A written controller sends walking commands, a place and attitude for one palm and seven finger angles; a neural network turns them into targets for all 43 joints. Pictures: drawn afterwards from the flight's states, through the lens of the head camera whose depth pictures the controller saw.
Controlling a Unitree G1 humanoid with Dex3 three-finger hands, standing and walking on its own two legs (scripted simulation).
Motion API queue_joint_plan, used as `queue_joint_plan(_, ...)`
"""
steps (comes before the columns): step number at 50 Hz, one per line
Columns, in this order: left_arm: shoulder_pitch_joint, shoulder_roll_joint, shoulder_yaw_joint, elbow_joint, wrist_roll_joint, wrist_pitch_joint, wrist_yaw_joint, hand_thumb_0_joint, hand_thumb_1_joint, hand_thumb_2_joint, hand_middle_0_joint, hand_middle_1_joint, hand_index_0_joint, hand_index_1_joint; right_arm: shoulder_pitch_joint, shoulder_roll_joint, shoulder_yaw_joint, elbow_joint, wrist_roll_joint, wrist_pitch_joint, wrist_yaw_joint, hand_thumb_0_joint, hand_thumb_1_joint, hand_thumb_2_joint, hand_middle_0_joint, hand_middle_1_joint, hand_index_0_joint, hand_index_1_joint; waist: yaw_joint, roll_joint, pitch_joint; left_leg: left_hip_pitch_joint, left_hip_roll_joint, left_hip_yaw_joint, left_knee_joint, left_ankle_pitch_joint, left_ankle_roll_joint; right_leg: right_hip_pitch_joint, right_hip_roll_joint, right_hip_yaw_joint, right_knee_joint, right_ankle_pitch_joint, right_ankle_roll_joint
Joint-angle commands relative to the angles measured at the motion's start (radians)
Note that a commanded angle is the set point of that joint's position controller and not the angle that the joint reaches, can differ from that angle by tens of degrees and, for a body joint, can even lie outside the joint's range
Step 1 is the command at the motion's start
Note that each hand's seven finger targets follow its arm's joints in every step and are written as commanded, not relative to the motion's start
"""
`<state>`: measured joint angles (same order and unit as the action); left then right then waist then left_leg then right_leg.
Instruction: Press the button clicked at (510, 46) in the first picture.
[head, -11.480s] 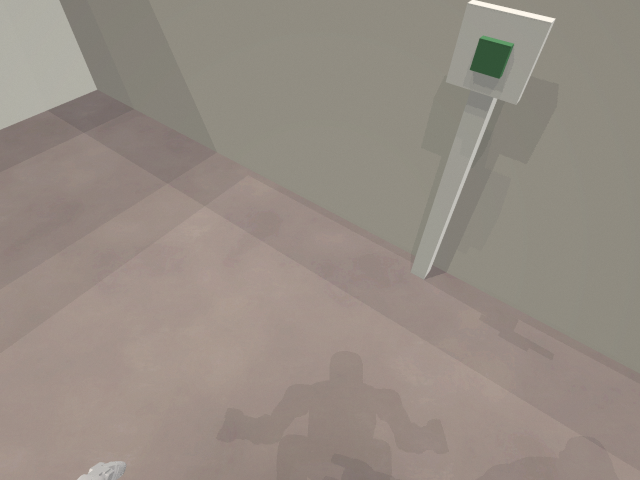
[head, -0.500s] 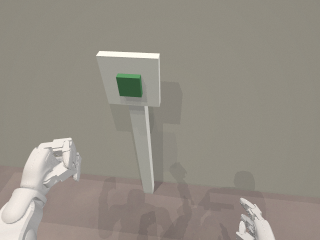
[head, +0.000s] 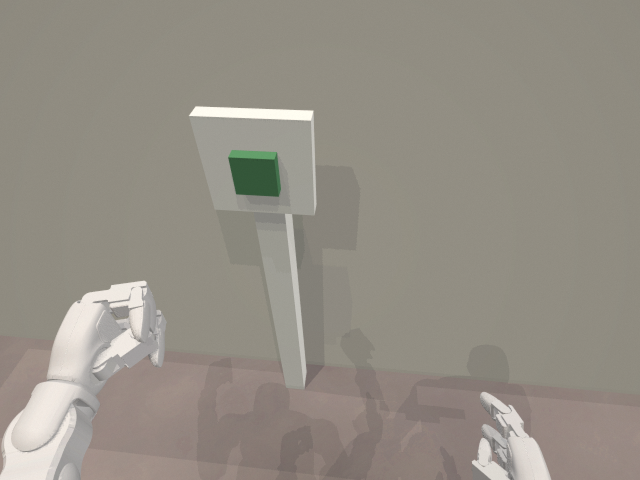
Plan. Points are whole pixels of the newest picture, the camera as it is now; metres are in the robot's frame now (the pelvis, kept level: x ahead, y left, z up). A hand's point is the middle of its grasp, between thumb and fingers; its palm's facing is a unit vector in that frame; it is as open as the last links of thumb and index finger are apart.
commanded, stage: aim a knuckle at the button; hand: left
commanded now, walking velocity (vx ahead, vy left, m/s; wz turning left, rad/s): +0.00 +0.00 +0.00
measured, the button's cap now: (256, 172) +0.53 +0.15 +0.12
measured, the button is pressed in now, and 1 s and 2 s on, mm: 0 0 0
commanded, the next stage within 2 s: press the button with the knuckle in 1.86 s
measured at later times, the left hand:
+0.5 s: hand (220, 277) +0.32 +0.16 +0.11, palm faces -0.02 -1.00 -0.03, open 3.1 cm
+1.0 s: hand (261, 237) +0.41 +0.13 +0.10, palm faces -0.02 -1.00 -0.01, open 3.1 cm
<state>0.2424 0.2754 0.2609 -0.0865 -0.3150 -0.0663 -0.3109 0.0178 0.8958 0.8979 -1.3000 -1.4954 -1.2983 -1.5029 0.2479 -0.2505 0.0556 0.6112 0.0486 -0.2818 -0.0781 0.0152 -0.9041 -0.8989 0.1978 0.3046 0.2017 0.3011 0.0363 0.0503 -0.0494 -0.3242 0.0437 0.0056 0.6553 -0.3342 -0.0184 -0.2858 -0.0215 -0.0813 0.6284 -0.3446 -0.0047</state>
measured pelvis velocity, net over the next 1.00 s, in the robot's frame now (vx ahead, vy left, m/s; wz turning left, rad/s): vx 0.00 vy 0.00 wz -0.03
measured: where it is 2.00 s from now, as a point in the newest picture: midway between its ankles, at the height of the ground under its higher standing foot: outside the picture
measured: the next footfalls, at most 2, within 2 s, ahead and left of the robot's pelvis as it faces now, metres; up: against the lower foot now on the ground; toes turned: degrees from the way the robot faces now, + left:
none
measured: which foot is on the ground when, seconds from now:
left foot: down 0.00-1.00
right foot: down 0.00-1.00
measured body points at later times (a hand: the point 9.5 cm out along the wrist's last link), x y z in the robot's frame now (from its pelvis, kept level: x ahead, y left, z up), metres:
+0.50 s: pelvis +0.00 +0.00 +0.00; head +0.00 -0.02 +0.45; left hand +0.32 +0.21 +0.11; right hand +0.15 -0.24 -0.09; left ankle +0.01 +0.13 -0.72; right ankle -0.01 -0.11 -0.72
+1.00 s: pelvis +0.00 +0.00 +0.00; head +0.03 -0.01 +0.44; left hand +0.40 +0.18 +0.10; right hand +0.10 -0.26 -0.12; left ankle +0.01 +0.13 -0.72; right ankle -0.01 -0.11 -0.72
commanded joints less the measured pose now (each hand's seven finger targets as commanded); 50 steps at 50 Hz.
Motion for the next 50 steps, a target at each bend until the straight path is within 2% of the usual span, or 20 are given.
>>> queue_joint_plan(1, -0.275, 0.149, 0.053, -0.178, -0.013, -0.064, 0.006, 0.0, 0.9, 0.9, -1.3, -1.5, -1.3, -1.5, -0.11, -0.118, -0.043, -0.149, 0.005, -0.061, -0.02, 0.0, -0.9, -0.9, 0.2, 0.3, 0.2, 0.3, -0.026, -0.032, -0.056, 0.055, -0.045, -0.015, -0.096, 0.14, 0.04, -0.039, 0.033, 0.021, -0.12, 0.155, 0.005)
queue_joint_plan(3, -0.336, 0.103, -0.002, -0.181, 0.0, -0.072, 0.016, 0.0, 0.9, 0.9, -1.3, -1.5, -1.3, -1.5, -0.113, -0.109, -0.044, -0.147, 0.007, -0.069, -0.022, 0.0, -0.9, -0.9, 0.2, 0.3, 0.2, 0.3, -0.031, 0.003, -0.078, 0.079, -0.045, -0.018, -0.101, 0.126, 0.039, -0.05, 0.029, 0.019, -0.117, 0.137, 0.003)
queue_joint_plan(7, -0.415, 0.109, -0.022, -0.113, 0.032, -0.073, 0.048, 0.0, 0.9, 0.9, -1.3, -1.5, -1.3, -1.5, -0.11, -0.112, -0.044, -0.132, 0.005, -0.065, -0.024, 0.0, -0.9, -0.9, 0.2, 0.3, 0.2, 0.3, -0.035, -0.026, -0.086, 0.068, -0.045, -0.019, -0.107, 0.1, 0.04, -0.058, 0.024, 0.026, -0.121, 0.1, 0.004)
queue_joint_plan(14, -0.548, 0.124, 0.001, 0.008, 0.061, -0.08, 0.107, 0.0, 0.9, 0.9, -1.3, -1.5, -1.3, -1.5, -0.115, -0.104, -0.043, -0.124, -0.003, -0.035, -0.015, 0.0, -0.9, -0.9, 0.2, 0.3, 0.2, 0.3, -0.018, -0.011, -0.151, 0.077, -0.047, -0.006, -0.112, 0.151, 0.033, -0.015, 0.018, 0.03, -0.103, 0.166, -0.004)
queue_joint_plan(16, -0.528, 0.139, 0.023, 0.06, 0.063, -0.084, 0.116, 0.0, 0.9, 0.9, -1.3, -1.5, -1.3, -1.5, -0.109, -0.108, -0.047, -0.124, -0.005, -0.026, -0.008, 0.0, -0.9, -0.9, 0.2, 0.3, 0.2, 0.3, -0.008, -0.065, -0.168, 0.065, -0.044, -0.002, -0.107, 0.182, 0.035, 0.009, 0.021, 0.032, -0.097, 0.205, -0.003)
queue_joint_plan(20, -0.595, 0.092, -0.024, 0.096, 0.076, -0.098, 0.126, 0.0, 0.9, 0.9, -1.3, -1.5, -1.3, -1.5, -0.093, -0.105, -0.056, -0.121, -0.002, -0.008, 0.002, 0.0, -0.9, -0.9, 0.2, 0.3, 0.2, 0.3, -0.023, -0.021, -0.172, 0.077, -0.046, 0.012, -0.097, 0.217, 0.03, -0.005, 0.021, 0.032, -0.085, 0.271, -0.003)
queue_joint_plan(21, -0.622, 0.089, -0.037, 0.117, 0.082, -0.102, 0.131, 0.0, 0.9, 0.9, -1.3, -1.5, -1.3, -1.5, -0.089, -0.108, -0.056, -0.118, -0.004, -0.004, 0.004, 0.0, -0.9, -0.9, 0.2, 0.3, 0.2, 0.3, -0.033, -0.078, -0.159, 0.061, -0.044, 0.006, -0.095, 0.212, 0.033, -0.007, 0.023, 0.031, -0.085, 0.264, -0.001)
queue_joint_plan(22, -0.63, 0.078, -0.045, 0.113, 0.085, -0.108, 0.134, 0.0, 0.9, 0.9, -1.3, -1.5, -1.3, -1.5, -0.087, -0.108, -0.06, -0.122, -0.004, -0.001, 0.008, 0.0, -0.9, -0.9, 0.2, 0.3, 0.2, 0.3, -0.028, -0.069, -0.174, 0.066, -0.044, 0.009, -0.097, 0.209, 0.033, -0.008, 0.022, 0.032, -0.083, 0.262, -0.001)
queue_joint_plan(24, -0.664, 0.089, -0.039, 0.109, 0.092, -0.116, 0.145, 0.0, 0.9, 0.9, -1.3, -1.5, -1.3, -1.5, -0.08, -0.108, -0.063, -0.118, -0.005, 0.007, 0.009, 0.0, -0.9, -0.9, 0.2, 0.3, 0.2, 0.3, -0.03, -0.024, -0.206, 0.085, -0.046, 0.014, -0.091, 0.226, 0.032, -0.004, 0.02, 0.037, -0.078, 0.288, -0.003)
queue_joint_plan(26, -0.672, 0.131, -0.004, 0.17, 0.099, -0.121, 0.161, 0.0, 0.9, 0.9, -1.3, -1.5, -1.3, -1.5, -0.07, -0.115, -0.064, -0.104, -0.009, 0.023, 0.009, 0.0, -0.9, -0.9, 0.2, 0.3, 0.2, 0.3, -0.034, -0.09, -0.183, 0.056, -0.043, 0.013, -0.09, 0.22, 0.035, -0.002, 0.023, 0.04, -0.082, 0.281, 0.001)
queue_joint_plan(30, -0.78, 0.127, -0.009, 0.203, 0.102, -0.145, 0.173, 0.0, 0.9, 0.9, -1.3, -1.5, -1.3, -1.5, -0.066, -0.111, -0.067, -0.096, -0.007, 0.045, 0.009, 0.0, -0.9, -0.9, 0.2, 0.3, 0.2, 0.3, -0.044, -0.043, -0.205, 0.064, -0.046, 0.023, -0.083, 0.22, 0.034, -0.005, 0.02, 0.052, -0.079, 0.297, 0.0)
queue_joint_plan(31, -0.815, 0.112, -0.033, 0.215, 0.106, -0.151, 0.174, 0.0, 0.9, 0.9, -1.3, -1.5, -1.3, -1.5, -0.061, -0.112, -0.066, -0.092, -0.007, 0.051, 0.009, 0.0, -0.9, -0.9, 0.2, 0.3, 0.2, 0.3, -0.055, -0.067, -0.206, 0.059, -0.045, 0.021, -0.078, 0.218, 0.037, -0.006, 0.022, 0.053, -0.08, 0.293, 0.001)
queue_joint_plan(33, -0.872, 0.089, -0.055, 0.247, 0.109, -0.162, 0.176, 0.0, 0.9, 0.9, -1.3, -1.5, -1.3, -1.5, -0.052, -0.109, -0.071, -0.085, -0.006, 0.058, 0.01, 0.0, -0.9, -0.9, 0.2, 0.3, 0.2, 0.3, -0.064, -0.035, -0.228, 0.078, -0.045, 0.022, -0.072, 0.224, 0.035, -0.019, 0.022, 0.052, -0.073, 0.306, 0.0)
queue_joint_plan(35, -0.871, 0.091, -0.047, 0.286, 0.111, -0.171, 0.18, 0.0, 0.9, 0.9, -1.3, -1.5, -1.3, -1.5, -0.037, -0.111, -0.073, -0.08, -0.008, 0.065, 0.013, 0.0, -0.9, -0.9, 0.2, 0.3, 0.2, 0.3, -0.056, -0.031, -0.257, 0.083, -0.047, 0.021, -0.065, 0.255, 0.033, -0.006, 0.022, 0.049, -0.06, 0.347, -0.004)
queue_joint_plan(36, -0.875, 0.091, -0.054, 0.316, 0.116, -0.175, 0.181, 0.0, 0.9, 0.9, -1.3, -1.5, -1.3, -1.5, -0.03, -0.114, -0.074, -0.077, -0.008, 0.071, 0.016, 0.0, -0.9, -0.9, 0.2, 0.3, 0.2, 0.3, -0.061, -0.073, -0.248, 0.069, -0.043, 0.018, -0.063, 0.262, 0.035, -0.006, 0.025, 0.046, -0.057, 0.351, -0.003)
queue_joint_plan(38, -0.919, 0.053, -0.086, 0.353, 0.118, -0.178, 0.185, 0.0, 0.9, 0.9, -1.3, -1.5, -1.3, -1.5, -0.026, -0.113, -0.076, -0.076, -0.006, 0.082, 0.02, 0.0, -0.9, -0.9, 0.2, 0.3, 0.2, 0.3, -0.07, -0.049, -0.238, 0.066, -0.046, 0.022, -0.059, 0.252, 0.034, -0.033, 0.023, 0.046, -0.055, 0.351, -0.001)
queue_joint_plan(41, -0.978, 0.126, -0.023, 0.454, 0.128, -0.179, 0.206, 0.0, 0.9, 0.9, -1.3, -1.5, -1.3, -1.5, -0.003, -0.125, -0.078, -0.06, -0.011, 0.108, 0.021, 0.0, -0.9, -0.9, 0.2, 0.3, 0.2, 0.3, -0.072, -0.125, -0.229, 0.023, -0.045, 0.021, -0.052, 0.227, 0.039, -0.031, 0.024, 0.055, -0.059, 0.329, 0.004)
queue_joint_plan(44, -1.068, 0.092, -0.052, 0.462, 0.142, -0.204, 0.218, 0.0, 0.9, 0.9, -1.3, -1.5, -1.3, -1.5, 0.001, -0.113, -0.077, -0.067, -0.012, 0.123, 0.027, 0.0, -0.9, -0.9, 0.2, 0.3, 0.2, 0.3, -0.072, -0.03, -0.272, 0.039, -0.05, 0.027, -0.046, 0.245, 0.035, -0.033, 0.022, 0.057, -0.04, 0.353, -0.003)
queue_joint_plan(46, -1.107, 0.113, -0.039, 0.511, 0.147, -0.223, 0.228, 0.0, 0.9, 0.9, -1.3, -1.5, -1.3, -1.5, 0.021, -0.119, -0.079, -0.056, -0.016, 0.133, 0.03, 0.0, -0.9, -0.9, 0.2, 0.3, 0.2, 0.3, -0.081, -0.092, -0.283, 0.025, -0.046, 0.019, -0.037, 0.253, 0.039, -0.032, 0.028, 0.055, -0.033, 0.36, -0.002)
queue_joint_plan(50, -1.191, 0.118, -0.023, 0.608, 0.154, -0.252, 0.235, 0.0, 0.9, 0.9, -1.3, -1.5, -1.3, -1.5, 0.046, -0.12, -0.084, -0.042, -0.019, 0.152, 0.035, 0.0, -0.9, -0.9, 0.2, 0.3, 0.2, 0.3, -0.093, -0.067, -0.307, 0.007, -0.049, 0.028, -0.02, 0.244, 0.038, -0.048, 0.03, 0.063, -0.022, 0.368, -0.001)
